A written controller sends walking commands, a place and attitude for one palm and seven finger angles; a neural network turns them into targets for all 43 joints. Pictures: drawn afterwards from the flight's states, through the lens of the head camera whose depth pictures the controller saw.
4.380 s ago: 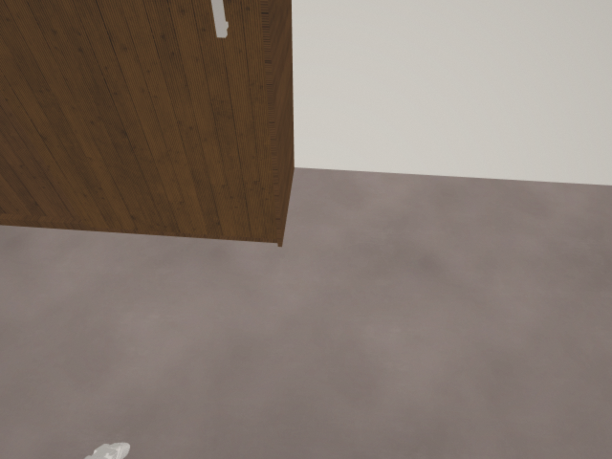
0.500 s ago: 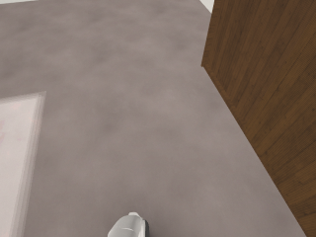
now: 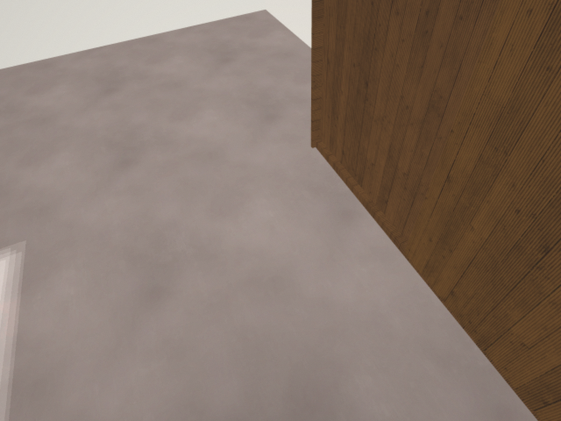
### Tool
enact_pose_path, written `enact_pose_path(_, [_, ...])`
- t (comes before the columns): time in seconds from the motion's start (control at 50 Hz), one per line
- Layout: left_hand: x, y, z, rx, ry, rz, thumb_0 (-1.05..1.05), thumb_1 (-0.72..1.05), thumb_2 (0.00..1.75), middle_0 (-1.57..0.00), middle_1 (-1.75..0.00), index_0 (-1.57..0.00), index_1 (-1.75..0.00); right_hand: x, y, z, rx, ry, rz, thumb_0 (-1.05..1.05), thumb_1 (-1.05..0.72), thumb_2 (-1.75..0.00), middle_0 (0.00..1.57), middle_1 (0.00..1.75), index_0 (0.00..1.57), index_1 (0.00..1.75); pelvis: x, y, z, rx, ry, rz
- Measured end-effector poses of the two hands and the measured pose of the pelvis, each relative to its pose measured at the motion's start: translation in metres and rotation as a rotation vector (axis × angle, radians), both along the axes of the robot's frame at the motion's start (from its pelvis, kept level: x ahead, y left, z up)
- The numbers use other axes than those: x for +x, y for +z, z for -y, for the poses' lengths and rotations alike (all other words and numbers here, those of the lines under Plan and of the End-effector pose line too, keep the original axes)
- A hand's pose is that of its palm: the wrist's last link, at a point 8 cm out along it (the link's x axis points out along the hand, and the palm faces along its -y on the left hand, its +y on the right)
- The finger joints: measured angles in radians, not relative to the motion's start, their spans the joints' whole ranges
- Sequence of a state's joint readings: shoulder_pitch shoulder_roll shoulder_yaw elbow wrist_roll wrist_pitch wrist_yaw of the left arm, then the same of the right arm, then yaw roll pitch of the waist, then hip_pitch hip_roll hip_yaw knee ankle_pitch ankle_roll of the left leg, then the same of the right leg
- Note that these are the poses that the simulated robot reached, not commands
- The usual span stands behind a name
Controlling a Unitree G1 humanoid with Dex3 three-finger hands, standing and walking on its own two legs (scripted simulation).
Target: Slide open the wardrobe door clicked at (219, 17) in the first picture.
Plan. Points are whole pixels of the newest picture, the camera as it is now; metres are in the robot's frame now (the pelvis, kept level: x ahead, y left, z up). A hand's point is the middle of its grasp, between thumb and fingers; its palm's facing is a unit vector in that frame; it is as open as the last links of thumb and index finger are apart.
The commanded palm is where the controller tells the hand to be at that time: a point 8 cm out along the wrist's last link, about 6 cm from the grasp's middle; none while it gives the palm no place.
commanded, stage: turn to face it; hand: right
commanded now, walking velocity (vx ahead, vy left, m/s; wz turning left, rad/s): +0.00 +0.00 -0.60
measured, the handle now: out of the picture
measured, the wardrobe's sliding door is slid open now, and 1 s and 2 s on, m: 0.00 0.00 0.00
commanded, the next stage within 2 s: take the last steps up to it in 1.72 s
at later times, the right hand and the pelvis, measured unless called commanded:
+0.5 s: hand out of the picture +0.08 -0.18 -0.13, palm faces +0.28 +0.92 -0.28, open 7.4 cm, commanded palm none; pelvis +0.01 +0.05 +0.01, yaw -16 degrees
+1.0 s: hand out of the picture -0.11 -0.18 -0.16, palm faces +0.58 +0.77 -0.27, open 7.4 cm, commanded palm none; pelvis -0.02 +0.03 +0.01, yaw -34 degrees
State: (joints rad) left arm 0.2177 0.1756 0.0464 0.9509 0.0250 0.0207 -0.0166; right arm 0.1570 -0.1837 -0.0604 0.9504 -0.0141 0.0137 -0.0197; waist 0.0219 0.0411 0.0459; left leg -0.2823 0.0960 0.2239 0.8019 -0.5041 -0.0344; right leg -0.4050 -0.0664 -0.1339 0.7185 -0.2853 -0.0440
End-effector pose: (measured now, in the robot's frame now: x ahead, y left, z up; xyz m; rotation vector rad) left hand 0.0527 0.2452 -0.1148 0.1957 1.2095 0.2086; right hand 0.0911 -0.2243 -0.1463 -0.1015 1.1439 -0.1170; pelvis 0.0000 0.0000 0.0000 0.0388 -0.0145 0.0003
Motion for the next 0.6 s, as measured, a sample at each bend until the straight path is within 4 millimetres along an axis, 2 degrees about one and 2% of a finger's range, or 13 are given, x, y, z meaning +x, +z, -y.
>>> enact_pose_path(0.14, [0.024,0.012,0.016,-0.006,-0.057,-0.02,0.0,0.91,0.9,-0.2,-0.3,-0.2,-0.3,-0.028,0.017,0.04,-0.066,-0.078,-0.114,0.0,-0.91,-0.9,0.2,0.3,0.2,0.3,0.011,0.017,0.008,-0.001,-0.052,-0.034])
enact_pose_path(0.26, [0.036,0.013,0.014,-0.026,-0.105,-0.048,0.0,0.9,0.9,-0.21,-0.3,-0.21,-0.3,-0.038,0.033,0.051,-0.111,-0.147,-0.114,0.0,-0.91,-0.9,0.2,0.3,0.2,0.3,0.016,0.024,0.001,0.002,-0.115,-0.042])
enact_pose_path(0.36, [0.047,0.008,-0.005,-0.032,-0.143,-0.054,0.0,0.9,0.9,-0.21,-0.3,-0.21,-0.3,-0.034,0.041,0.037,-0.127,-0.185,-0.067,0.0,-0.91,-0.9,0.19,0.3,0.2,0.3,0.015,0.023,-0.015,-0.002,-0.176,-0.037])
enact_pose_path(0.46, [0.065,-0.004,-0.034,-0.041,-0.189,-0.044,0.0,0.9,0.9,-0.21,-0.3,-0.21,-0.3,-0.032,0.047,0.008,-0.141,-0.22,0.011,0.0,-0.91,-0.9,0.2,0.3,0.2,0.3,0.013,0.016,-0.041,-0.021,-0.243,-0.035])
enact_pose_path(0.52, [0.081,-0.012,-0.05,-0.04,-0.228,-0.031,0.0,0.9,0.9,-0.21,-0.3,-0.21,-0.3,-0.044,0.049,-0.011,-0.154,-0.25,0.037,0.0,-0.91,-0.9,0.2,0.3,0.2,0.3,0.011,0.011,-0.055,-0.031,-0.29,-0.025])
enact_pose_path(0.6, [0.102,-0.004,-0.057,-0.036,-0.291,-0.017,0.0,0.9,0.9,-0.2,-0.3,-0.2,-0.3,-0.07,0.055,-0.03,-0.142,-0.308,0.011,0.0,-0.91,-0.9,0.2,0.3,0.2,0.3,0.01,0.018,-0.063,-0.054,-0.346,-0.011])
